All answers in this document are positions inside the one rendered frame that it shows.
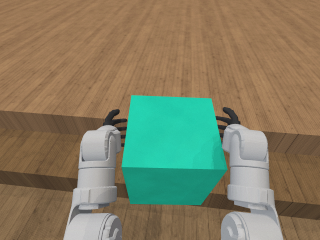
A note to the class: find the right robot hand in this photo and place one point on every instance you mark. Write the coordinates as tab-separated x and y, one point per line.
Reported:
234	120

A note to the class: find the right robot upper arm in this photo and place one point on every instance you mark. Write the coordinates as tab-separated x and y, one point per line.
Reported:
249	226

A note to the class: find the robot right forearm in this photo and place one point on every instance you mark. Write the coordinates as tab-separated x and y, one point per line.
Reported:
249	176

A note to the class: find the left robot upper arm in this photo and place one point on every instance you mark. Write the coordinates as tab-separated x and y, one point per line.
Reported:
94	226

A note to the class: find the carton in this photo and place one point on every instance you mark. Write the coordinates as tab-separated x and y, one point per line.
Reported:
173	152

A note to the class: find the left robot hand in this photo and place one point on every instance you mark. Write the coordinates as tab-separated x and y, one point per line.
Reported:
110	121

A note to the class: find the robot left forearm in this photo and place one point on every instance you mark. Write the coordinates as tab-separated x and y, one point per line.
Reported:
96	175

